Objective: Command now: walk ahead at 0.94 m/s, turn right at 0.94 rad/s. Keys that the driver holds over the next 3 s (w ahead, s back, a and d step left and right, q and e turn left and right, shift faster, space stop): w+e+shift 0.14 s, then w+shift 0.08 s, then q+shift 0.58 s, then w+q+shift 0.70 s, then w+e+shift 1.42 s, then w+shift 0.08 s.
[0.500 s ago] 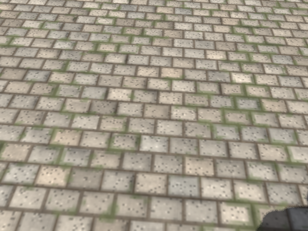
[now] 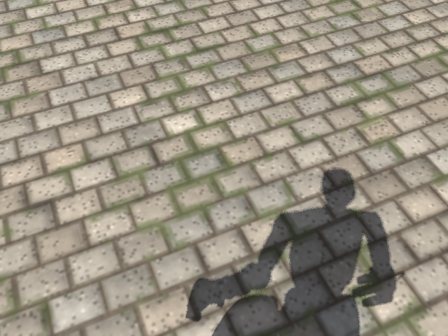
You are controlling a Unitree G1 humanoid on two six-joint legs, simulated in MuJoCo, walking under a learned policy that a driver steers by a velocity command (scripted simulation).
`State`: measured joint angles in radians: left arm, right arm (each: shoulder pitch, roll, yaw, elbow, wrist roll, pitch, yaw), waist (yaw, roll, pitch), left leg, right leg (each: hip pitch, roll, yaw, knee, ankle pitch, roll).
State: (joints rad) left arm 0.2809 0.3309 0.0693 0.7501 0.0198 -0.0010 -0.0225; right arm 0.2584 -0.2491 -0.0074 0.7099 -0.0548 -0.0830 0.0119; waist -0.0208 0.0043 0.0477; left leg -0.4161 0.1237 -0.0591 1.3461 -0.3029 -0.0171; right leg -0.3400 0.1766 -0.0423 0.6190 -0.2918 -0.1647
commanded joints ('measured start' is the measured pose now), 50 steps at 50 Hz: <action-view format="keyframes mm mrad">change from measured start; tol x32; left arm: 1 44 130 32 -53 -15 -45 16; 17 331 6 -3 33 -79 -92 38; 22 -140 86 -32 -103 3 -91 16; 50 -101 142 46 -80 -26 -82 48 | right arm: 1 21 -134 -25 -84 -26 22 3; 10 -325 -96 9 -192 12 13 27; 17 347 -346 -84 58 3 -18 -14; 50 -22 -161 -88 -186 85 83 -17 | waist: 1 -18 16 -3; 12 79 -49 -16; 18 -91 264 -547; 22 -4 -55 -69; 50 50 -110 -101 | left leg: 1 -257 33 -1 -83 -44 -26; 15 408 -140 117 -895 482 95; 17 997 349 -639 -777 1230 396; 19 817 183 -496 -918 709 324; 31 79 -87 -293 -993 523 153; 37 -169 -257 -146 -273 -475 -12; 50 -367 30 17 -240 19 -22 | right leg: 1 133 -244 456 -400 -11 -170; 14 413 -239 333 -62 1219 33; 15 359 -195 280 172 1123 57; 17 -202 110 240 986 -304 163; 18 -221 -12 344 984 -245 157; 29 67 -68 122 31 224 242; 37 502 -640 687 -204 800 -81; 43 160 -404 330 -411 -86 -19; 50 276 -504 280 -506 -293 -32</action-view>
